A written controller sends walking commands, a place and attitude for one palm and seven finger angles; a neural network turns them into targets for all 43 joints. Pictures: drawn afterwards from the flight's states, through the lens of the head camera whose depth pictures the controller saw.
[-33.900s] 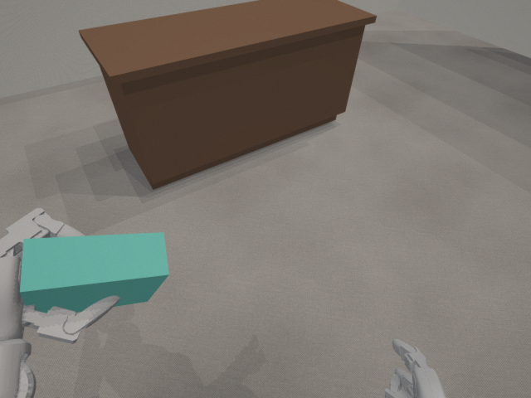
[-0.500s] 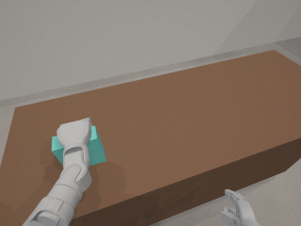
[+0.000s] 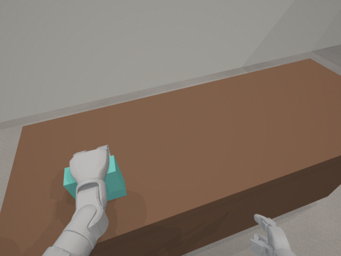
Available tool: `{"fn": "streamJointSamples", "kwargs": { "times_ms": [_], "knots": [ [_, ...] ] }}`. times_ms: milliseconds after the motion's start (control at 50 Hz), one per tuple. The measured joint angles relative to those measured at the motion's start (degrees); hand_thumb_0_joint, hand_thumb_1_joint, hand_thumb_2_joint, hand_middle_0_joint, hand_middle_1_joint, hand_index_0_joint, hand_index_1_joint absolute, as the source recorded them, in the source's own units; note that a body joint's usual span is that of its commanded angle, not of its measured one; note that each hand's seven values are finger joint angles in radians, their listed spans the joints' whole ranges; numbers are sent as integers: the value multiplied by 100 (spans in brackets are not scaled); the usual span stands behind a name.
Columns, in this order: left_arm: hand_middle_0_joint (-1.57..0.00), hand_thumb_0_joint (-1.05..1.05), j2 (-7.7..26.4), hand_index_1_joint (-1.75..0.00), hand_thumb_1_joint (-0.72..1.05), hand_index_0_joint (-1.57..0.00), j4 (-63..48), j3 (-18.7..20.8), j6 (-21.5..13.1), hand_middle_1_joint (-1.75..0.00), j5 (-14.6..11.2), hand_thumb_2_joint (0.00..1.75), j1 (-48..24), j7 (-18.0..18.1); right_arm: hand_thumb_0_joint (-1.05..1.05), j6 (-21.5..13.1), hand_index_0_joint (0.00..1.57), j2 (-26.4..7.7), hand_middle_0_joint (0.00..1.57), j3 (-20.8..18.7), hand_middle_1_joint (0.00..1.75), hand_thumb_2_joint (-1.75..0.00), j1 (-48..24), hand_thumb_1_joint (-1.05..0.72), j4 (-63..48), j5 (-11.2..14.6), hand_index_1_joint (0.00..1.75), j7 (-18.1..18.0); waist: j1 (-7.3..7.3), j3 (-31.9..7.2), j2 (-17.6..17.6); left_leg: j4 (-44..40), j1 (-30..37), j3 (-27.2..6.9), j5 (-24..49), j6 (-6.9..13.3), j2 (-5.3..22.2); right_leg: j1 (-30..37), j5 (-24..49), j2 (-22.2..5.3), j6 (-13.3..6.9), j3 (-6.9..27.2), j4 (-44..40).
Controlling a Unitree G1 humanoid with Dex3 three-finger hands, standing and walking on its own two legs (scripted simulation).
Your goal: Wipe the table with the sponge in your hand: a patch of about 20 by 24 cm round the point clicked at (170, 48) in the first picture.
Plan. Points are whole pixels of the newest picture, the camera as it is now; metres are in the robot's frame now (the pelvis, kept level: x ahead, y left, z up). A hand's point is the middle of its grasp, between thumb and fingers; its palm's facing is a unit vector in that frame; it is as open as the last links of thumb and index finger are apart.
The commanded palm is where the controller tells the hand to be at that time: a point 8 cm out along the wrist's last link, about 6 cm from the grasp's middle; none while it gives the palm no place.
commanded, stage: wipe back along the middle lane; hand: left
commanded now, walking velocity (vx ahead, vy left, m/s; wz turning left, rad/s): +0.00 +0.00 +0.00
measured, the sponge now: (100, 186) +0.30 +0.24 -0.03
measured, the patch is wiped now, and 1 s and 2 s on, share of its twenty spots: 0.60 0.65 0.70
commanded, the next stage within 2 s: slide across to the third lane in 1.32 s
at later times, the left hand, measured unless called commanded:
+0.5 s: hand (99, 195) +0.25 +0.21 +0.02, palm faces +0.01 -0.06 -1.00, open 9.6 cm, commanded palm +0.20 +0.19 +0.05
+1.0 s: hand (100, 195) +0.25 +0.21 +0.02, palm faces +0.00 -0.07 -1.00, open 9.6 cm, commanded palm +0.20 +0.20 +0.05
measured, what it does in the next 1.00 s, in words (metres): stands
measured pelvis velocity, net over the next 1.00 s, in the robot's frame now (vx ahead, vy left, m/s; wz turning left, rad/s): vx -0.02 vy -0.01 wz -0.02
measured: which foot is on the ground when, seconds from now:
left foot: down 0.00-1.00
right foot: down 0.00-1.00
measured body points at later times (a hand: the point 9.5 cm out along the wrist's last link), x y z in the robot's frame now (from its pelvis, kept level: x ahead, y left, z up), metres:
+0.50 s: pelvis -0.01 -0.01 +0.00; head -0.03 -0.04 +0.45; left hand +0.24 +0.20 +0.07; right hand +0.24 -0.22 -0.07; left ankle -0.02 +0.13 -0.73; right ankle -0.01 -0.13 -0.73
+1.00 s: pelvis -0.02 -0.01 +0.00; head -0.04 -0.04 +0.45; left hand +0.25 +0.21 +0.07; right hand +0.20 -0.24 -0.09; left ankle -0.02 +0.13 -0.73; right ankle -0.01 -0.13 -0.73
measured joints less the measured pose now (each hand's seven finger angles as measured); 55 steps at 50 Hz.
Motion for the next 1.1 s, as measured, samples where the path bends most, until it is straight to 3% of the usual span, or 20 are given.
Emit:
{"fn": "streamJointSamples", "kwargs": {
  "times_ms": [460, 1100],
  "knots": [
    [-70, 3, -26, -147, -45, -72, -1204, -88, -24, -149, 39, 109, 1206, -6, 1, -21, 20, 27, 20, 64, 30, -90, -358, -91, -230, 10, 30, 87, 114, 74, 0, -75, 323, 57, 22, -86, 85, 217, -19, 87, -84, 55, 80],
    [-74, 0, -134, -144, -47, -75, -718, 106, -119, -146, 6, 109, 828, -56, 1, -220, 20, -9, 20, 29, 30, -90, -78, -91, -49, -18, 30, -122, 75, 74, -32, -33, 121, 97, 131, -87, 85, -8, 99, 96, -74, 104, 133]
  ]
}}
